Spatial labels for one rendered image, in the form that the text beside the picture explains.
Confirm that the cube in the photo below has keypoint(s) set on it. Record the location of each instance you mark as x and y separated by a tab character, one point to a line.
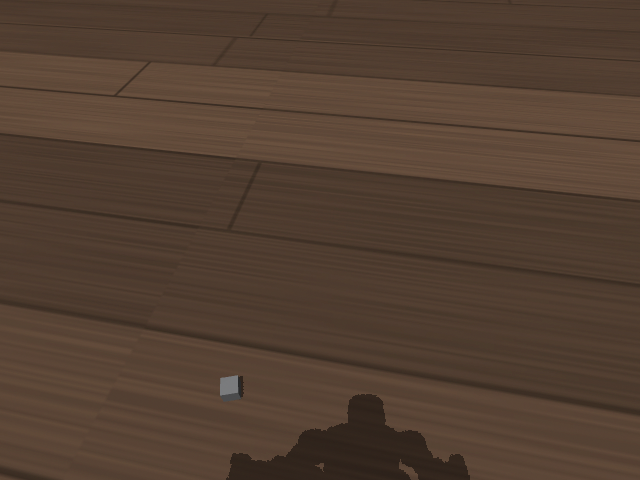
230	388

